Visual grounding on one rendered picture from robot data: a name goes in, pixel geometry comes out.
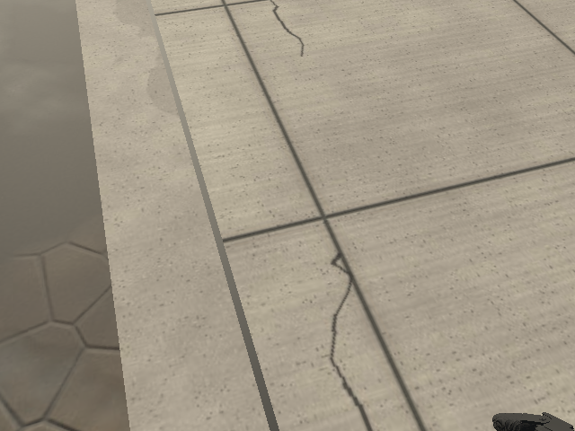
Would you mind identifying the robot right hand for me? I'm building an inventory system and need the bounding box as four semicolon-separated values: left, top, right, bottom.
492;412;574;431

